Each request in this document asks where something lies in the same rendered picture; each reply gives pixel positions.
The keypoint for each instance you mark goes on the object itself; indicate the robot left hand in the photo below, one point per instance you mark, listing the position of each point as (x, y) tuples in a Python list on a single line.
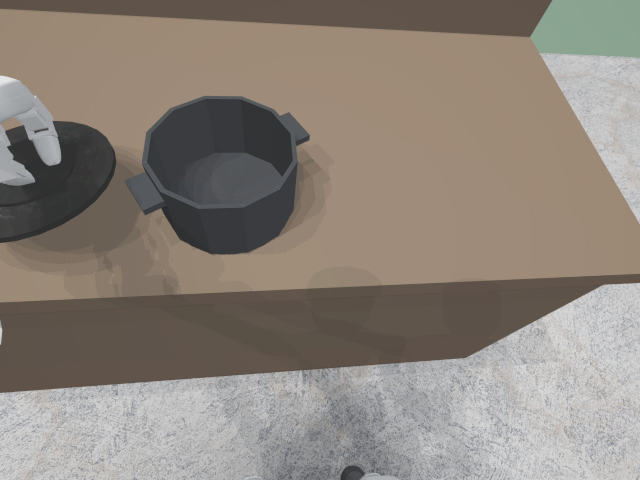
[(17, 101)]

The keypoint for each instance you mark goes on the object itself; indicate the table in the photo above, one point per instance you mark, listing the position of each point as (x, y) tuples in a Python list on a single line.
[(447, 197)]

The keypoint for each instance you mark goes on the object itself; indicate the pot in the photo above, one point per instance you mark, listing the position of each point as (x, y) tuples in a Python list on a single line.
[(223, 170)]

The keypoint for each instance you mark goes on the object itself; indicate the knob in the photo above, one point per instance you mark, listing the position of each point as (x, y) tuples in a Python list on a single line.
[(25, 154)]

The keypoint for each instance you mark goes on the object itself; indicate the lid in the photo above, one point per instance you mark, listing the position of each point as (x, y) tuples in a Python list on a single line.
[(60, 192)]

